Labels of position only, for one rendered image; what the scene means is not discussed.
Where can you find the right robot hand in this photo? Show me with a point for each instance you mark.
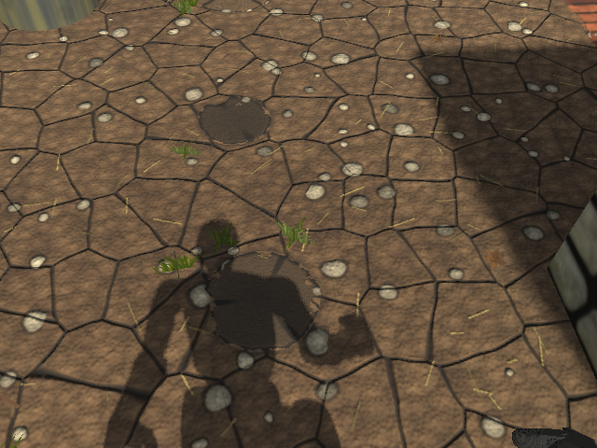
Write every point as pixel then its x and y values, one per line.
pixel 551 438

